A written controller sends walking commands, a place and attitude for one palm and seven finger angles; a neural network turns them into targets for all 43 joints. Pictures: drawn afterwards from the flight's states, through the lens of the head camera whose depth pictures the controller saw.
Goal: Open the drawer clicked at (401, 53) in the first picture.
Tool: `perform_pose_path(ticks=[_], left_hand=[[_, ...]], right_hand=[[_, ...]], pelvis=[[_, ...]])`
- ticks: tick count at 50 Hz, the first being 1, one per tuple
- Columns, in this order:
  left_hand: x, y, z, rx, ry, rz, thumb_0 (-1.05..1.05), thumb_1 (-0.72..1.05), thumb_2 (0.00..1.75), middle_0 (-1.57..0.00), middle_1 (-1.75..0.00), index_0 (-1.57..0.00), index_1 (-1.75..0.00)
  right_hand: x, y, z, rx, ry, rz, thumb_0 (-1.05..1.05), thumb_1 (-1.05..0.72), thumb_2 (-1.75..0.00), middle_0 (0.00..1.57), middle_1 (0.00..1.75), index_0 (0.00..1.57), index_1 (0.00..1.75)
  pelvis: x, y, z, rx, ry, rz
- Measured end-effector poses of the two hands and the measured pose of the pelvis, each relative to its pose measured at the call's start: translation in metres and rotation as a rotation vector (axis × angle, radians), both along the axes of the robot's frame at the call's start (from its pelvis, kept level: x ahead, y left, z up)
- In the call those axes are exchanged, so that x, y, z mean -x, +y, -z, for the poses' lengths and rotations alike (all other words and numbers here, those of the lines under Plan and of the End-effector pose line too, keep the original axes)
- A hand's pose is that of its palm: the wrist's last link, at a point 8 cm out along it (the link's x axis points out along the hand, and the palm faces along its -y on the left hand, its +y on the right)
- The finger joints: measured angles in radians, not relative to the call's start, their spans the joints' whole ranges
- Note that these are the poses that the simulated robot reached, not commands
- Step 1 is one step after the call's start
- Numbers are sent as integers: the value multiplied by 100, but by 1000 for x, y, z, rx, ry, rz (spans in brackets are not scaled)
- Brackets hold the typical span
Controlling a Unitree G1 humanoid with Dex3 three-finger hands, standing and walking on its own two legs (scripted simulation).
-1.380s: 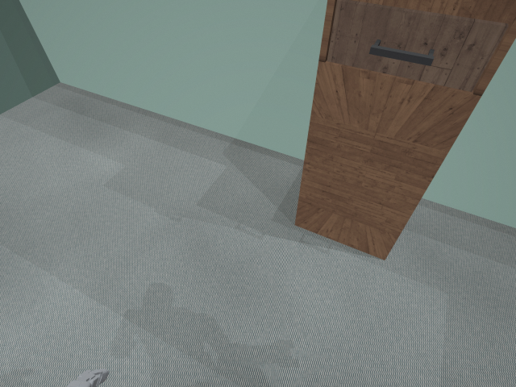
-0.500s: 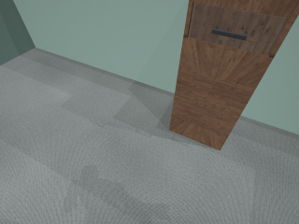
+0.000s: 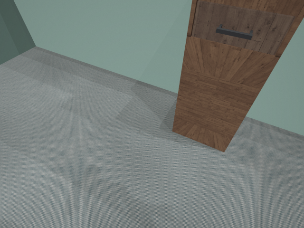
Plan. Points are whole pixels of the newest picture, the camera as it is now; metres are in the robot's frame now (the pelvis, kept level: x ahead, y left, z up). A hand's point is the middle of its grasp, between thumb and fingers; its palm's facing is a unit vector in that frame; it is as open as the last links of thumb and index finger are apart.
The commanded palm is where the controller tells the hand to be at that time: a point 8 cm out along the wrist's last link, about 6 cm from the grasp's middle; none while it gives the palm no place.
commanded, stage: look at it before walking up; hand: left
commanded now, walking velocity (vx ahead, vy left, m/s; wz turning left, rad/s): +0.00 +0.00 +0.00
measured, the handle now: (234, 31) +0.87 -0.30 +0.13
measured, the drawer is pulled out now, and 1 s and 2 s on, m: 0.00 0.00 0.00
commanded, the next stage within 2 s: turn to face it in 0.06 s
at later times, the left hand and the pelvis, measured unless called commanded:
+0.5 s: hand out of the picture +0.07 +0.21 -0.18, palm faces -0.13 -0.95 -0.27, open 7.4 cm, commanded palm none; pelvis -0.01 -0.01 -0.01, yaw -7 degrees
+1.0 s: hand out of the picture +0.05 +0.16 -0.17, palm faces -0.22 -0.95 -0.24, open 7.4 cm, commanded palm none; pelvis -0.04 -0.02 +0.00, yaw -17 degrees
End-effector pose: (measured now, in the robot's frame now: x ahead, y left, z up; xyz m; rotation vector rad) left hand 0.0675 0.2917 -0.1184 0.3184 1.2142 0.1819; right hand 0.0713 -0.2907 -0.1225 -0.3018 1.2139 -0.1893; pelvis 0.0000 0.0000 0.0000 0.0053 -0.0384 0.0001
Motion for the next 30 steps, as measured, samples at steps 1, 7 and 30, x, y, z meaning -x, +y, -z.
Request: perform_pose_path(ticks=[1, 7, 30], left_hand=[[-1, 0, 0, 0, 0, 0, 0, 91, 90, -20, -30, -20, -30], [-4, -1, -1, -3, -6, 2, 0, 91, 90, -20, -30, -20, -30], [-1, -62, 31, 66, 65, 112, 0, 91, 90, -20, -30, -20, -30]], right_hand=[[-1, 0, 0, 0, -2, -1, 1, -91, -90, 20, 30, 20, 30], [-6, -2, -1, 0, -9, -3, 1, -91, -90, 20, 30, 20, 30], [66, 16, 45, -111, 3, 206, 1, -91, -90, 20, 30, 20, 30]], pelvis=[[0, 0, 0, 0, 0, 0], [-2, -1, 0, 0, 0, 1], [20, -18, 27, -42, -2, 189]])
